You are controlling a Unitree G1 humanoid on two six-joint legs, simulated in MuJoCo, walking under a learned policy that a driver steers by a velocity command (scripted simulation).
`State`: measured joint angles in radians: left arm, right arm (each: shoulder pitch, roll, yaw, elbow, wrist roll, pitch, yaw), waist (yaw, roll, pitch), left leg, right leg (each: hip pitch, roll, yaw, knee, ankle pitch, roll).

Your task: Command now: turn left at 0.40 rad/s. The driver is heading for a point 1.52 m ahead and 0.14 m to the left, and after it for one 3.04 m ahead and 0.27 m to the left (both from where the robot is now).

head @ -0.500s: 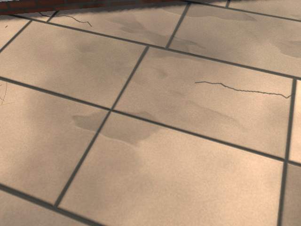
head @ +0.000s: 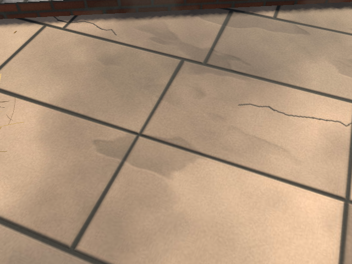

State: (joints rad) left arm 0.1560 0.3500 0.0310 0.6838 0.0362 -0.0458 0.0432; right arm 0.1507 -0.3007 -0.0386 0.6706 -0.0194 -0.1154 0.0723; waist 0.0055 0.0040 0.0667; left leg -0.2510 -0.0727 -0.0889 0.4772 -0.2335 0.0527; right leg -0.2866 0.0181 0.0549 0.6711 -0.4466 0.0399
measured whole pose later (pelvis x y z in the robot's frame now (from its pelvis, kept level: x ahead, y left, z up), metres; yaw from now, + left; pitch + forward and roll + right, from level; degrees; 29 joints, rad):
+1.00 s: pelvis +0.08 +0.05 +0.01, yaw +15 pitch -1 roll +0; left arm 0.37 0.25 0.01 0.87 0.08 -0.10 -0.05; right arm 0.20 -0.24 -0.03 0.74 -0.07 -0.12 0.01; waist 0.03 0.00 0.07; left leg -0.16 0.01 0.07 0.41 -0.24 0.03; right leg -0.28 -0.04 0.02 0.94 -0.40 -0.10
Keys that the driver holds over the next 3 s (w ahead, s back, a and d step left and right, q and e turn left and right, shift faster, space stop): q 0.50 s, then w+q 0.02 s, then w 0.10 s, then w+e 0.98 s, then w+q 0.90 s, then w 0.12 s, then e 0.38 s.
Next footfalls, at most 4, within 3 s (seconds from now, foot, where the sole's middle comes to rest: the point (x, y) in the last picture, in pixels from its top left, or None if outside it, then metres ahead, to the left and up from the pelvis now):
0.22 right None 0.04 -0.14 -0.78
0.88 left None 0.09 0.16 -0.78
1.50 right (189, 255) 0.52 -0.01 -0.90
1.94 left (149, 186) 0.84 0.17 -0.90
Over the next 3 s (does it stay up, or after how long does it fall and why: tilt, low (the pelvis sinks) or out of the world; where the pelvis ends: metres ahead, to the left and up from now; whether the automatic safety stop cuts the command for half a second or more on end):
stays up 1.19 0.17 -0.13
